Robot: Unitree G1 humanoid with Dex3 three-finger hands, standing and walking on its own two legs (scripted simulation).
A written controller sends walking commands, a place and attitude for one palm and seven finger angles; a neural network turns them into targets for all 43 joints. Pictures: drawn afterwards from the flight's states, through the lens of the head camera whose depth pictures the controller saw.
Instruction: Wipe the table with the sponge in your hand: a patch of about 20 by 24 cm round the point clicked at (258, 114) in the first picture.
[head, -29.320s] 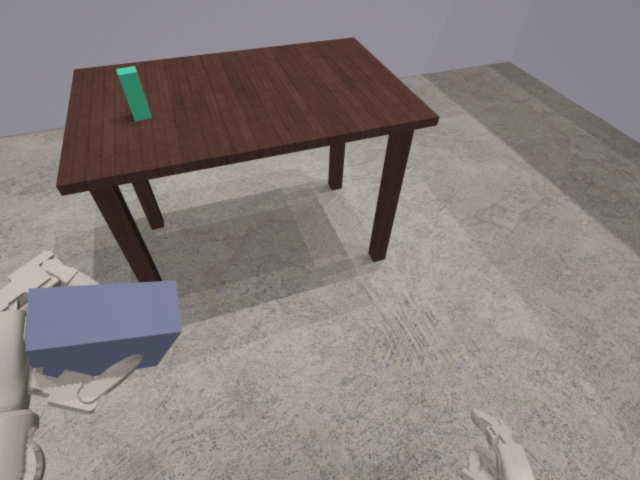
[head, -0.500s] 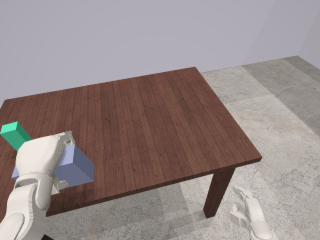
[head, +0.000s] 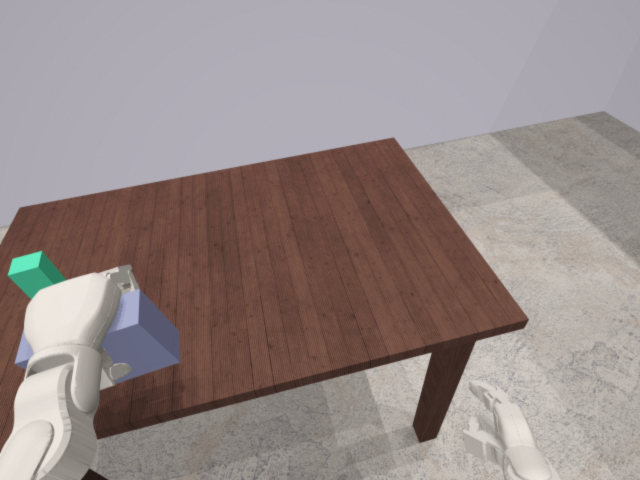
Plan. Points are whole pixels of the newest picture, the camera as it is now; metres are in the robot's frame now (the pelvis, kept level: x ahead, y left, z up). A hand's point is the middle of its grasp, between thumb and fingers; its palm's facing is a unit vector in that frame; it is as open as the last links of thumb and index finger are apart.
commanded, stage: move the sponge above the wiping area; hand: left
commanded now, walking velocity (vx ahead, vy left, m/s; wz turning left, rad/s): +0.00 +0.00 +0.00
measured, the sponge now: (114, 350) +0.22 +0.31 +0.06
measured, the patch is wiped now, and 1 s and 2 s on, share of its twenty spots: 0.00 0.00 0.00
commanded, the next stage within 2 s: none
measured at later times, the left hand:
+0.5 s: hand (120, 343) +0.22 +0.30 +0.07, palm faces -0.05 -0.09 -0.99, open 9.4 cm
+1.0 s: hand (146, 337) +0.25 +0.29 +0.04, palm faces -0.11 -0.13 -0.99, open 9.4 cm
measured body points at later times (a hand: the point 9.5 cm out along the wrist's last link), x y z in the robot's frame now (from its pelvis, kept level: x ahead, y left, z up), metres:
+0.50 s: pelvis -0.01 -0.02 +0.00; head -0.02 -0.06 +0.45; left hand +0.22 +0.30 +0.12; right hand +0.23 -0.23 -0.09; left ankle +0.03 +0.08 -0.74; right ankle +0.00 -0.09 -0.74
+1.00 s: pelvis +0.01 -0.01 +0.00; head +0.00 -0.05 +0.45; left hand +0.25 +0.29 +0.09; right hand +0.23 -0.24 -0.10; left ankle +0.03 +0.08 -0.74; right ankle +0.00 -0.09 -0.74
